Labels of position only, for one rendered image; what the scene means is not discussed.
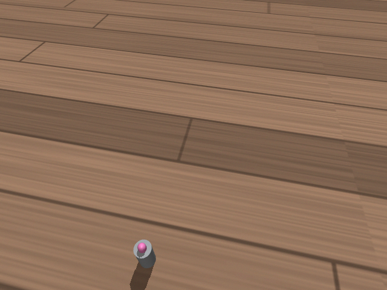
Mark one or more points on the bottle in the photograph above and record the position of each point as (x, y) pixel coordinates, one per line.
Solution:
(144, 253)

